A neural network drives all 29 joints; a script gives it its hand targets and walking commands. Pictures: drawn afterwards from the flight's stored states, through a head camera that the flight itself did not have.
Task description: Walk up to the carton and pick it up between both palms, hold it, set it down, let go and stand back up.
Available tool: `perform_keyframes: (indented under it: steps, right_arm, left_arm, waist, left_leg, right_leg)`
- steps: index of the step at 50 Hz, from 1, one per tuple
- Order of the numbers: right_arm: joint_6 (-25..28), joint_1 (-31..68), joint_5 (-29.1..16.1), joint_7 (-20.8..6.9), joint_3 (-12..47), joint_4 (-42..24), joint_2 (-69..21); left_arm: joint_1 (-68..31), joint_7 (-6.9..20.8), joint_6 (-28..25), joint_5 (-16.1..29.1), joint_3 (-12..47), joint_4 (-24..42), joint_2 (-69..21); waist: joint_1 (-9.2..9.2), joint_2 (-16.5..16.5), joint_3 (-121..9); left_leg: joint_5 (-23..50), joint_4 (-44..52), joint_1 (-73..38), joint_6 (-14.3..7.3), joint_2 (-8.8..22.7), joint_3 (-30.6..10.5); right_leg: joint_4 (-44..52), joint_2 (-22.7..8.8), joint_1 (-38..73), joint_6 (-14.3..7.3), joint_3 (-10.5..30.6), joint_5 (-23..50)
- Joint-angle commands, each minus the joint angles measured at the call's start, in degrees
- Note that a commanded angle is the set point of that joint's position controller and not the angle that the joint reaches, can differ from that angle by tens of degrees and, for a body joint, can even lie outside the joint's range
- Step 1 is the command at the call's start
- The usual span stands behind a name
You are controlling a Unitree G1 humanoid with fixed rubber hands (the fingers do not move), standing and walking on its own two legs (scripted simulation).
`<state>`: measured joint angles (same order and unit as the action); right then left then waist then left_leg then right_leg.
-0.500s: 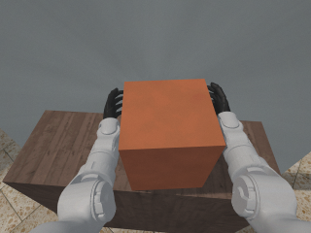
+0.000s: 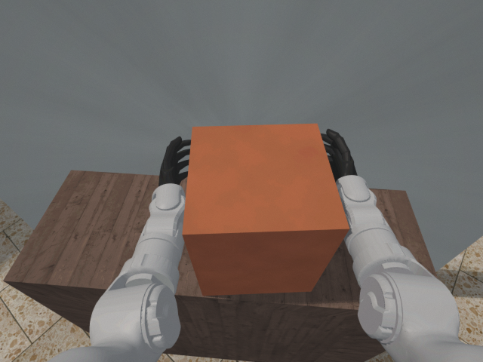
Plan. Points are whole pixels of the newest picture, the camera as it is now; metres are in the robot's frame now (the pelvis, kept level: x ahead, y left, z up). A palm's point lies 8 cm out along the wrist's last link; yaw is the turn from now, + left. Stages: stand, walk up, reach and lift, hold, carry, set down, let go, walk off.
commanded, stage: reach and lift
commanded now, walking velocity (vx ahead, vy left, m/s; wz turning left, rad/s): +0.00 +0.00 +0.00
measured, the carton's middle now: (256, 215) +0.37 +0.03 +0.03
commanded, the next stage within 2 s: none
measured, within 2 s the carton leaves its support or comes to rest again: leaves its support in 0.12 s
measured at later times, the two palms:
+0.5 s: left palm (161, 172) +0.38 +0.19 +0.11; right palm (343, 172) +0.41 -0.11 +0.11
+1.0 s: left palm (160, 149) +0.38 +0.18 +0.17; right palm (360, 157) +0.40 -0.12 +0.16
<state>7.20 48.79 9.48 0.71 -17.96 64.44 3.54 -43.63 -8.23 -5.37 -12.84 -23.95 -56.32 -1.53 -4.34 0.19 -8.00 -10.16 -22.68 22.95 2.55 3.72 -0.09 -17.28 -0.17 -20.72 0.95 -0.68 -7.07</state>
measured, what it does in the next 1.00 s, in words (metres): stands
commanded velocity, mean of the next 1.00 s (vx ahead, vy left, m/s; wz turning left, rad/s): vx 0.00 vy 0.00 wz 0.00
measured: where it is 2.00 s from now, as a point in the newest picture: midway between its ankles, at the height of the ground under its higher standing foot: outside the picture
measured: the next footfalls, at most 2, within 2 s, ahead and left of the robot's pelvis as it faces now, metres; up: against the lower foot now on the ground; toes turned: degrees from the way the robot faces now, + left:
none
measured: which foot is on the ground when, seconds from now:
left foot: down 0.00-1.00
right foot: down 0.00-1.00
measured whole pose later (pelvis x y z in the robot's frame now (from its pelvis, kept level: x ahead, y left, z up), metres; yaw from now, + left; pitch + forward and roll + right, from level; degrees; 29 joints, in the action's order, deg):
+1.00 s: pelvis -0.02 +0.00 +0.00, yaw +0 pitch +6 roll -2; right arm -13.2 47.5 -5.5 7.0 -8.6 46.8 4.4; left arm -44.8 -8.8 22.6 -5.3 -13.1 -34.5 2.5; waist -1.8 0.6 -9.4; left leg -9.0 -22.7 20.1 2.3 3.7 -0.4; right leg -15.5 -0.1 -16.9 1.0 -0.9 -5.0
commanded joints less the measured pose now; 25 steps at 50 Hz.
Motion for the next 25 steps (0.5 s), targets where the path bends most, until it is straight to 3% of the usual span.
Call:
perform_keyframes:
  steps: [1,2,4,5,6,7,8,9,10,11,12,13,14,15,16,17,18,19,20,21,22,23,24,25]
  right_arm:
    - [5.0,35.4,0.6,-4.9,16.4,-11.3,-40.0]
    - [5.2,33.5,1.5,-4.6,17.1,-10.8,-39.9]
    - [4.1,33.4,0.1,-4.6,18.0,-12.6,-40.0]
    - [5.2,35.7,-1.4,-5.0,19.3,-13.2,-40.0]
    - [2.8,32.6,-1.5,-4.5,19.0,-11.0,-40.2]
    - [2.9,31.6,-1.7,-4.0,19.2,-10.4,-40.2]
    - [3.9,36.4,-2.6,-4.2,20.2,-11.7,-39.7]
    - [2.5,33.3,-2.8,-3.8,20.5,-13.0,-40.5]
    - [2.0,34.5,-2.4,-3.6,19.8,-13.1,-38.9]
    - [2.2,38.8,-4.6,-3.5,21.4,-17.1,-39.5]
    - [1.4,36.8,-5.8,-3.3,23.2,-16.3,-41.2]
    - [2.0,41.1,-5.7,-4.0,22.0,-16.8,-39.5]
    - [-0.1,38.5,-5.9,-3.1,23.3,-18.7,-39.4]
    - [0.0,39.2,-6.8,-3.0,23.1,-19.6,-38.1]
    - [-1.9,35.2,-6.7,-2.7,21.5,-15.2,-36.9]
    - [-3.2,36.4,-8.1,-3.1,22.4,-14.8,-36.9]
    - [-2.0,41.8,-8.9,-3.6,22.8,-19.0,-37.3]
    - [-1.7,45.5,-10.0,-3.4,24.1,-22.3,-37.6]
    - [-3.4,43.2,-10.3,-3.2,23.6,-19.8,-37.7]
    - [-4.9,42.7,-10.8,-2.7,23.8,-19.5,-37.7]
    - [-4.4,43.2,-10.2,-3.0,23.7,-21.1,-38.6]
    - [-5.5,41.9,-10.8,-2.2,24.9,-21.5,-38.1]
    - [-5.5,45.6,-11.0,-2.2,24.2,-22.7,-37.8]
    - [-6.0,44.4,-11.2,-2.0,24.8,-24.3,-38.3]
  left_arm:
    - [-37.4,7.5,-3.0,0.8,19.9,9.6,-35.1]
    - [-36.9,7.5,-3.0,0.0,20.4,11.0,-35.0]
    - [-37.7,7.0,-1.9,2.4,25.5,14.9,-37.5]
    - [-40.0,6.8,-2.4,2.7,25.8,16.7,-38.6]
    - [-36.8,6.8,-0.3,1.9,25.2,14.6,-37.9]
    - [-38.0,6.7,-0.1,2.7,26.6,17.0,-38.5]
    - [-41.8,6.5,-0.7,3.2,26.2,18.3,-37.9]
    - [-38.9,6.7,0.6,4.2,28.3,17.9,-39.0]
    - [-39.3,6.8,1.6,5.2,29.1,16.8,-38.9]
    - [-41.6,6.3,1.8,6.9,31.7,20.8,-41.0]
    - [-38.4,6.3,2.7,5.3,31.4,19.8,-40.7]
    - [-42.7,5.5,2.9,6.2,31.3,21.6,-40.5]
    - [-36.9,6.1,5.0,5.1,30.6,18.5,-39.6]
    - [-36.7,5.7,5.8,5.9,31.7,20.6,-40.9]
    - [-35.8,6.1,7.7,4.3,29.7,18.0,-39.0]
    - [-37.6,6.3,9.1,4.6,31.2,19.3,-39.1]
    - [-41.9,5.7,8.7,6.6,33.7,24.6,-42.2]
    - [-45.6,5.2,8.7,8.6,37.1,27.4,-42.9]
    - [-43.5,5.1,9.9,7.5,35.4,24.2,-41.7]
    - [-41.3,5.6,11.0,9.2,34.5,22.2,-41.2]
    - [-44.2,5.3,10.3,9.4,34.9,24.9,-42.7]
    - [-39.1,5.8,12.0,8.3,34.5,22.0,-40.9]
    - [-41.6,6.0,12.7,8.2,34.2,22.3,-41.3]
    - [-40.0,6.2,13.1,9.2,33.8,23.6,-42.0]
  waist:
    - [-0.85,1.6,-35.6]
    - [-0.16,2.1,-35.1]
    - [1.69,-0.7,-37.2]
    - [0.57,-0.9,-40.1]
    - [1.17,0.1,-37.0]
    - [1.64,-0.9,-36.9]
    - [1.35,0.1,-36.9]
    - [1.88,-0.8,-38.5]
    - [3.54,-0.3,-35.4]
    - [3.74,-2.9,-40.8]
    - [1.85,-2.7,-39.7]
    - [2.13,-2.6,-41.4]
    - [2.63,-0.2,-37.8]
    - [3.18,-2.6,-37.6]
    - [3.74,-1.0,-32.5]
    - [4.33,-2.4,-28.4]
    - [3.62,-4.1,-34.5]
    - [4.18,-3.9,-37.2]
    - [4.65,-2.9,-33.2]
    - [4.88,-0.4,-31.6]
    - [3.56,-1.5,-36.3]
    - [4.59,0.4,-32.5]
    - [3.75,-2.7,-32.5]
    - [4.63,0.5,-32.5]
  left_leg:
    - [28.7,-0.5,-17.6,2.0,-3.8,5.2]
    - [30.2,-1.4,-17.7,2.2,-3.7,5.2]
    - [31.8,-1.2,-21.1,3.5,-3.5,3.7]
    - [34.9,-2.0,-23.1,3.5,-3.1,3.9]
    - [32.3,-1.5,-22.1,2.8,-3.5,3.8]
    - [35.0,-2.0,-22.9,3.8,-3.4,3.9]
    - [31.1,-1.5,-21.2,2.8,-3.8,3.6]
    - [31.5,-1.0,-21.5,3.1,-4.2,3.0]
    - [29.9,-1.2,-21.7,3.1,-3.7,2.3]
    - [33.7,-2.4,-24.8,3.8,-3.3,1.6]
    - [32.9,-2.4,-23.1,3.4,-3.7,2.0]
    - [33.3,-2.8,-23.4,3.9,-3.7,1.4]
    - [31.2,-2.0,-23.2,3.1,-3.9,2.0]
    - [34.0,-2.5,-26.8,3.9,-3.3,0.6]
    - [32.0,-2.1,-25.8,3.8,-3.7,1.6]
    - [30.0,-1.0,-26.2,4.0,-3.4,0.5]
    - [31.3,-1.5,-27.1,4.4,-3.4,0.5]
    - [31.8,-2.4,-27.7,4.6,-3.5,0.0]
    - [31.7,-2.2,-27.0,4.1,-3.4,-0.6]
    - [27.6,-1.8,-25.2,3.3,-3.6,-0.3]
    - [26.2,-1.0,-24.5,3.3,-3.9,0.2]
    - [24.5,-1.2,-22.7,2.9,-4.4,0.7]
    - [23.4,-0.8,-22.0,2.6,-4.8,0.3]
    - [25.0,-0.8,-21.9,2.8,-4.6,0.5]
  right_leg:
    - [-1.8,3.4,23.6,0.6,-3.3,23.2]
    - [-2.0,3.4,24.1,0.6,-3.6,23.7]
    - [-0.6,4.2,22.3,-0.1,-4.5,21.2]
    - [-0.9,4.4,21.6,0.2,-4.3,21.7]
    - [1.0,4.3,20.7,-0.2,-3.9,19.1]
    - [0.1,4.4,21.8,-0.1,-4.4,21.6]
    - [0.3,3.8,22.0,-0.2,-3.6,20.2]
    - [0.4,3.9,22.2,0.0,-3.3,21.8]
    - [0.7,4.0,20.5,0.0,-4.3,20.2]
    - [0.8,4.4,18.4,-0.1,-4.0,19.4]
    - [1.0,4.1,20.3,-0.6,-2.9,19.2]
    - [1.1,4.5,19.6,-1.2,-3.5,18.8]
    - [0.9,4.4,19.2,0.1,-3.5,18.6]
    - [1.9,4.8,17.2,-0.2,-4.3,16.0]
    - [2.7,5.4,18.0,-0.7,-4.3,15.4]
    - [2.8,4.8,17.0,-0.9,-3.9,12.4]
    - [2.6,5.1,16.8,-1.0,-4.3,12.2]
    - [1.7,5.5,16.2,-0.5,-4.7,12.8]
    - [2.5,4.9,15.0,-0.7,-4.1,11.4]
    - [2.7,4.5,16.2,-0.3,-3.6,11.7]
    - [2.2,4.9,16.6,-0.3,-3.5,11.2]
    - [1.5,4.3,19.1,-0.2,-3.4,13.3]
    - [1.3,4.2,19.0,-0.3,-3.1,12.7]
    - [1.4,4.7,21.1,0.2,-3.8,13.8]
